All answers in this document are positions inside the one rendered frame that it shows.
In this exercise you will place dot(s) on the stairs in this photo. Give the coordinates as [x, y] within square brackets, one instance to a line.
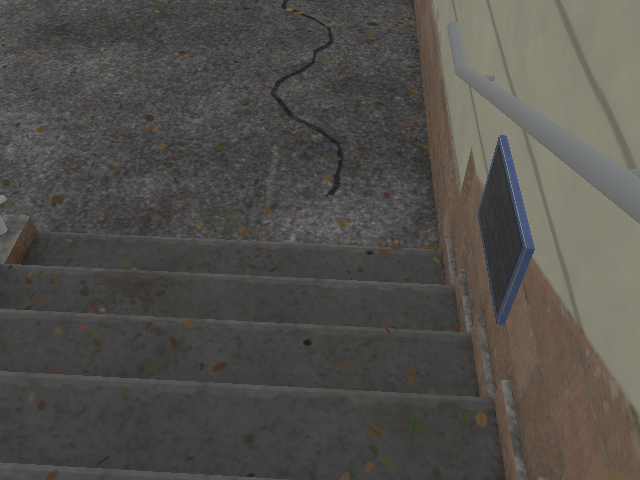
[126, 357]

